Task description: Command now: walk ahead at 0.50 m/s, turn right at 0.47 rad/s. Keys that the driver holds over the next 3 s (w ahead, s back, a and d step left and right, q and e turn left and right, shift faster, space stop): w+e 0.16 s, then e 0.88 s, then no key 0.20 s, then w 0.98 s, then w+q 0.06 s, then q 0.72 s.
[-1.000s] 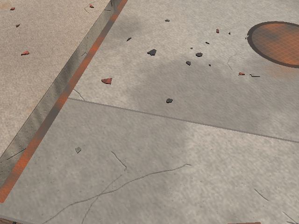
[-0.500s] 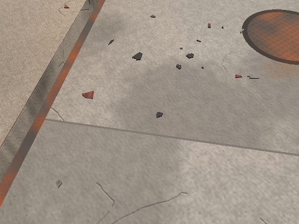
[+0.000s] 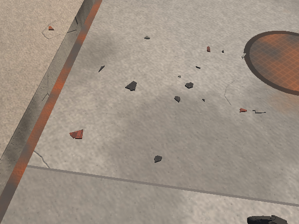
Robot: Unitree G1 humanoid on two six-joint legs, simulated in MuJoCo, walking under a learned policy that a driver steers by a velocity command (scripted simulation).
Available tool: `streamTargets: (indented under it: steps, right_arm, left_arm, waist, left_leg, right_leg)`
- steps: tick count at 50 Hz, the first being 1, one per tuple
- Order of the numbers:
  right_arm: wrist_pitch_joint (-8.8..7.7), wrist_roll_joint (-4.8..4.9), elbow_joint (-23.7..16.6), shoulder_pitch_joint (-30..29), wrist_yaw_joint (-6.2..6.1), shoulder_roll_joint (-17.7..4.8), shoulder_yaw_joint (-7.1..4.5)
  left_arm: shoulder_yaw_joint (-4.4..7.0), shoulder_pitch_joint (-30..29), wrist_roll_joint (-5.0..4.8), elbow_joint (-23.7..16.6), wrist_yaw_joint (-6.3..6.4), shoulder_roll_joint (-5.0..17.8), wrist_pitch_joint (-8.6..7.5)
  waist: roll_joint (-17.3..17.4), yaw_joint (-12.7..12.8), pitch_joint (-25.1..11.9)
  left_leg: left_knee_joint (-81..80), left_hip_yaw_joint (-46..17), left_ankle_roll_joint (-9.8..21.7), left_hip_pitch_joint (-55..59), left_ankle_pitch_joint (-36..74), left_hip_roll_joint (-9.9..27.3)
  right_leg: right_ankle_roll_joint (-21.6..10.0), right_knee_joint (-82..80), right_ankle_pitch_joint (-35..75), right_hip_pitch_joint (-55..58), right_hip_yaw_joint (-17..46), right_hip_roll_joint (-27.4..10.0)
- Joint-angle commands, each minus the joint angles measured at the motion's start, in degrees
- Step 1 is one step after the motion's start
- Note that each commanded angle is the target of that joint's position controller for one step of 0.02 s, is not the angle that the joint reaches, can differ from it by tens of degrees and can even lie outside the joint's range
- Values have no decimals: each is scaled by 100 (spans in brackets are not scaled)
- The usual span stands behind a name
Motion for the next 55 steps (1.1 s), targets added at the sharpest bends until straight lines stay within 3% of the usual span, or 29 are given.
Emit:
streamTargets:
  steps: [1, 2, 4, 8, 11, 14, 16, 18, 20, 21, 22, 23, 24, 25, 26, 27, 28, 30, 32, 37, 39, 46, 48, 50, 51, 52, 53, 54, 55]
  right_arm:
    - [69, 50, 73, 1482, -74, -871, -314]
    - [32, 52, 74, 1255, -55, -656, -263]
    - [-43, 91, 187, 1284, -88, -486, -219]
    - [-214, 182, 355, 1617, -64, -561, -265]
    - [-201, 160, 417, 1682, -81, -540, -256]
    - [-146, 181, 429, 1673, -108, -679, -281]
    - [-96, 201, 474, 1817, -134, -819, -325]
    - [-11, 222, 482, 1846, -187, -923, -373]
    - [110, 234, 447, 1807, -241, -1022, -425]
    - [176, 251, 405, 1774, -228, -1049, -443]
    - [200, 220, 283, 2071, -201, -954, -428]
    - [276, 262, 55, 2707, -155, -384, -310]
    - [359, 124, 48, 2303, -148, -701, -342]
    - [388, 168, -43, 1913, -145, -659, -335]
    - [389, 150, -70, 1613, -160, -662, -332]
    - [430, 82, -113, 1507, -175, -706, -349]
    - [518, 20, -95, 1652, -176, -709, -357]
    - [650, 31, -73, 1790, -170, -604, -339]
    - [703, 64, -136, 1688, -168, -561, -333]
    - [783, 77, -387, 1054, -202, -670, -360]
    - [773, 101, -459, 894, -216, -682, -356]
    - [640, 229, -602, 850, -269, -706, -298]
    - [589, 284, -579, 1105, -292, -727, -283]
    - [534, 284, -478, 1582, -343, -750, -283]
    - [502, 228, -466, 1665, -395, -1000, -343]
    - [518, 135, -658, 1413, -428, -1576, -455]
    - [535, 55, -829, 810, -385, -1673, -454]
    - [525, 69, -808, 880, -345, -1266, -362]
    - [501, 124, -804, 668, -299, -981, -277]
  left_arm:
    - [194, -40, 38, -493, 10, 733, -9]
    - [180, -270, 43, -547, -40, 577, -3]
    - [200, -352, 166, -573, -138, 459, 134]
    - [182, -830, 194, -827, -266, 289, 321]
    - [137, -1363, 193, -1082, -306, 239, 331]
    - [28, -1892, 171, -1284, -358, 99, 290]
    - [28, -2014, 205, -1361, -375, 175, 295]
    - [70, -1898, 260, -1399, -366, 325, 289]
    - [158, -1324, 302, -1283, -326, 512, 223]
    - [227, -752, 342, -1105, -260, 622, 141]
    - [365, -408, 360, -1070, -162, 1142, 64]
    - [522, -597, 229, -1220, -110, 1797, 134]
    - [543, -315, -30, -1341, -66, 1668, 267]
    - [475, -801, -26, -1397, -15, 1402, 343]
    - [370, -1207, -24, -1439, 9, 1030, 390]
    - [314, -1390, -27, -1435, 30, 838, 407]
    - [286, -1471, -20, -1454, 41, 726, 408]
    - [313, -1423, 61, -1459, -4, 836, 346]
    - [370, -1360, 79, -1467, -27, 996, 321]
    - [415, -1146, 83, -1492, 0, 1065, 435]
    - [435, -1045, 98, -1488, 5, 1092, 464]
    - [483, -1027, 151, -1509, -40, 1152, 514]
    - [492, -1128, 135, -1514, -64, 1155, 541]
    - [488, -1331, 55, -1533, -72, 1123, 569]
    - [443, -1314, -4, -1568, -47, 956, 559]
    - [369, -1078, -83, -1653, -22, 614, 544]
    - [467, -1087, 115, -1574, 27, 1010, 513]
    - [523, -1167, 225, -1545, 8, 1211, 503]
    - [511, -993, 210, -1448, -30, 1117, 518]
  waist:
    - [364, -711, -985]
    - [279, -619, -585]
    - [557, -429, -304]
    - [499, -338, -217]
    - [470, -309, 18]
    - [605, -421, -2]
    - [643, -489, -123]
    - [708, -432, -268]
    - [645, -223, -599]
    - [326, 45, -941]
    - [-427, 112, -1368]
    - [-1342, -413, -2017]
    - [-483, 23, -2501]
    - [-297, -123, -1706]
    - [-76, -268, -989]
    - [-139, -418, -646]
    - [-248, -529, -636]
    - [-189, -600, -859]
    - [-206, -582, -938]
    - [-495, -330, -749]
    - [-538, -256, -670]
    - [-654, -235, -692]
    - [-711, -344, -711]
    - [-644, -635, -672]
    - [-275, -634, -627]
    - [942, -429, -724]
    - [1026, -364, -248]
    - [591, -311, -263]
    - [431, -115, -245]
  left_leg:
    - [-1686, -3163, 854, 3163, -1595, 2251]
    - [-1875, -2410, 723, 2542, -925, 1981]
    - [-2077, -1431, 481, 1928, -89, 1598]
    - [-2287, -588, 511, 1889, 874, 1547]
    - [-2072, 204, 507, 1804, 2692, 1392]
    - [-1818, 825, 395, 1673, 3227, 1187]
    - [-1527, 907, 350, 1982, 3506, 1285]
    - [-1003, 919, 295, 2294, 3978, 1413]
    - [146, 925, 228, 2450, 4174, 1434]
    - [1258, 1001, 58, 2256, 3472, 1286]
    - [2794, 1038, -208, 1202, 1187, 980]
    - [4752, 657, -500, -609, -3359, -55]
    - [4986, -348, -519, -833, -3017, 16]
    - [4874, -451, -513, -1055, -2502, 221]
    - [4358, -471, -511, -1038, -2053, 385]
    - [3948, -499, -518, -888, -1790, 460]
    - [3721, -492, -536, -584, -1615, 456]
    - [3527, -472, -543, -293, -1473, 317]
    - [3248, -525, -561, -328, -1355, 274]
    - [2524, -702, -634, -707, -1209, 192]
    - [2242, -756, -627, -751, -1254, 128]
    - [1151, -797, -387, -2, -1643, -273]
    - [530, -780, -267, 529, -1682, -408]
    - [-830, -698, -136, 1487, -1107, -454]
    - [-1611, -1113, -19, 2050, -1001, 61]
    - [-2124, -2708, 466, 2395, -1666, 1561]
    - [-2239, -3296, 930, 1497, -919, 2229]
    - [-1946, -2879, 1080, 1128, 94, 2075]
    - [-1744, -2244, 931, 1037, 738, 1648]
  right_leg:
    - [-160, 2561, 404, -3045, 118, -456]
    - [-122, 2364, 777, -2892, 89, -642]
    - [-8, 2120, 1011, -2597, 24, -819]
    - [125, 1994, 1516, -2960, -112, -911]
    - [267, 1169, 2013, -3064, -368, -849]
    - [239, -240, 2665, -2362, -785, -653]
    - [153, -678, 2661, -2101, -961, -521]
    - [-21, -920, 2251, -1865, -1001, -396]
    - [-256, -1282, 1908, -1291, -989, -149]
    - [-392, -1873, 2438, -585, -927, -22]
    - [-635, -1884, 4662, 569, 140, -942]
    - [-1798, -1417, 7934, 2000, 2349, -2661]
    - [-2006, -1934, 6699, 1794, 2615, -2593]
    - [-1865, -2268, 5343, 1057, 2175, -2396]
    - [-1565, -2578, 4581, 255, 1814, -2021]
    - [-1299, -2721, 4299, -221, 1564, -1695]
    - [-1160, -2812, 4141, -549, 1369, -1493]
    - [-1041, -2808, 4208, -730, 1270, -1315]
    - [-963, -2861, 3749, -763, 1339, -1231]
    - [-784, -3153, 1496, -635, 1961, -1110]
    - [-768, -3193, 1101, -537, 2218, -1117]
    - [-739, -2968, 1720, -463, 2777, -1045]
    - [-637, -2924, 2012, -590, 2925, -979]
    - [-302, -2817, 1641, -1038, 2846, -698]
    - [38, -2485, 745, -1549, 2540, -319]
    - [406, -1107, -233, -2285, 1479, 461]
    - [470, 182, -356, -2743, 530, 807]
    - [516, 997, -180, -2293, 622, 427]
    - [515, 1387, 117, -2147, 631, 423]
Next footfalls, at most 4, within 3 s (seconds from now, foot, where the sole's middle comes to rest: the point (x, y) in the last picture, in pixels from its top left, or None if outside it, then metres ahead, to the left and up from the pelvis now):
0.44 right None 0.33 -0.12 -0.76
1.02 left None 0.36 0.05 -0.76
1.44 right None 0.21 -0.09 -0.76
1.86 left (198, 192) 0.60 -0.15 -0.76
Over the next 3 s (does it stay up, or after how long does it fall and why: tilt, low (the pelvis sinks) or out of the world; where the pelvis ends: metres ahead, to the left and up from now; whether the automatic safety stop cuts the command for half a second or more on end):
stays up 0.72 -0.35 0.01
